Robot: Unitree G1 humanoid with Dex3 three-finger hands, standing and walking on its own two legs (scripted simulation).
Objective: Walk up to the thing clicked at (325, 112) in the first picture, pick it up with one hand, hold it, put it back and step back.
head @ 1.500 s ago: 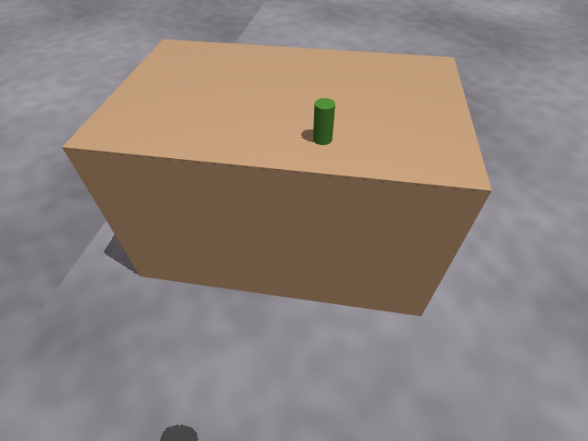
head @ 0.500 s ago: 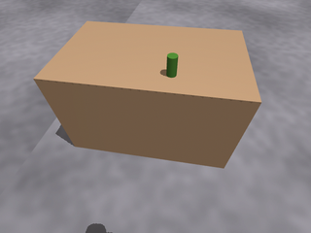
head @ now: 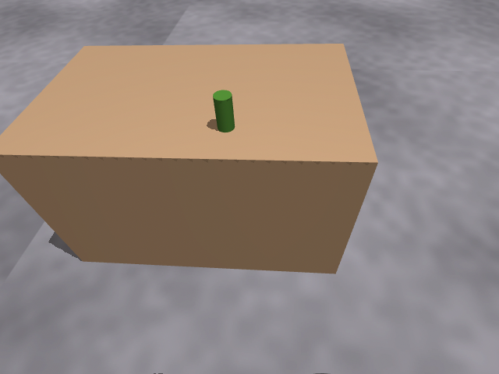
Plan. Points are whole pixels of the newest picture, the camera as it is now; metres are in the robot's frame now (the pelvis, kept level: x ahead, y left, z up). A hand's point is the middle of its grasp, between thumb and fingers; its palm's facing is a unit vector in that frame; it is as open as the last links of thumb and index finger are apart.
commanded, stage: walk up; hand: left
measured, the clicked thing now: (224, 111) +0.79 +0.10 -0.05
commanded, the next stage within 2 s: none
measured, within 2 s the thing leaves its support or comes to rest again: neither
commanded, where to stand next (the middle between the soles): +0.34 -0.07 m, yaw -3 degrees
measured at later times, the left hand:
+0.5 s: hand (142, 308) +0.27 +0.24 -0.12, palm faces -0.17 -0.93 -0.33, open 7.4 cm
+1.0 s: hand (177, 259) +0.39 +0.19 -0.15, palm faces -0.11 -0.92 -0.38, open 7.4 cm
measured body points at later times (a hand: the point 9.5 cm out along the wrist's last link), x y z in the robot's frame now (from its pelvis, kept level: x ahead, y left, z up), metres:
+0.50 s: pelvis +0.16 -0.03 +0.02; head +0.18 -0.01 +0.47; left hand +0.28 +0.28 -0.10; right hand +0.14 -0.36 -0.08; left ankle +0.15 +0.10 -0.72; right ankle +0.24 -0.19 -0.68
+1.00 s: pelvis +0.28 -0.07 -0.01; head +0.31 -0.07 +0.44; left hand +0.39 +0.24 -0.12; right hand +0.33 -0.39 -0.12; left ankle +0.36 +0.05 -0.72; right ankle +0.28 -0.20 -0.71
